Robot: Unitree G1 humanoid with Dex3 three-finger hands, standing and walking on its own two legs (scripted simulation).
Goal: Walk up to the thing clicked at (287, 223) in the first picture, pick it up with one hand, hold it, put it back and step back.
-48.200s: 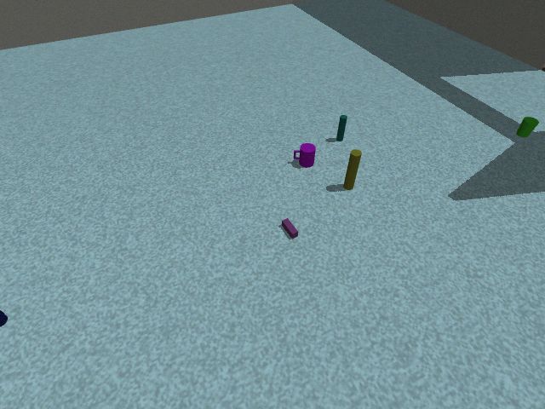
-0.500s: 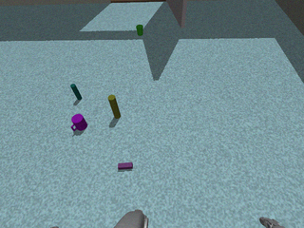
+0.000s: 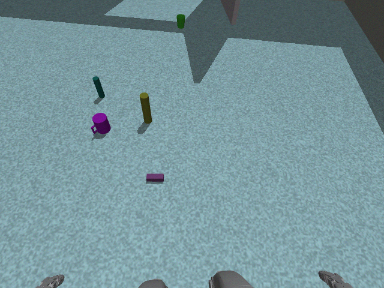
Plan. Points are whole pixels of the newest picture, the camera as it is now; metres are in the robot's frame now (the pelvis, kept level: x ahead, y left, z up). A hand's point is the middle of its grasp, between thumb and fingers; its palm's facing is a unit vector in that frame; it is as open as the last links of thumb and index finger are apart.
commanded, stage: step back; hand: left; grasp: from above
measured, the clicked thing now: (155, 177) +0.73 +0.20 -0.75
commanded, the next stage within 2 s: stand in 1.96 s
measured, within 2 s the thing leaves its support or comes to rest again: neither
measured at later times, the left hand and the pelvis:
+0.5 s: hand out of the picture -0.06 +0.25 -0.14, palm faces +0.04 -0.90 -0.44, open 7.4 cm; pelvis -0.18 -0.03 -0.02, yaw +3 degrees
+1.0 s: hand out of the picture -0.30 +0.21 -0.14, palm faces +0.02 -0.90 -0.44, open 7.4 cm; pelvis -0.33 -0.07 +0.00, yaw -1 degrees
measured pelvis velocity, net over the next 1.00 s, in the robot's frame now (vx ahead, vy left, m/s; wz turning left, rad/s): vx -0.33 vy -0.07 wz -0.01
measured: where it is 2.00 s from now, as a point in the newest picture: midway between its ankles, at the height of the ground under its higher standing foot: outside the picture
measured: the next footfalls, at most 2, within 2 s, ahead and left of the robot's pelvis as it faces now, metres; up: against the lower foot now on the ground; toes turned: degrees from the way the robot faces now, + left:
right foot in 0.14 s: -0.05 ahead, -0.15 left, +0.00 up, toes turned -1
left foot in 0.50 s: -0.15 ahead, +0.09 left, +0.00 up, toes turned +1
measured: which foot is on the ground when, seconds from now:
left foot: down 0.00-0.16, up 0.18-0.48, down 0.50-0.82, up 0.84-1.00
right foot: up 0.00-0.12, down 0.14-0.52, up 0.54-0.78, down 0.80-1.00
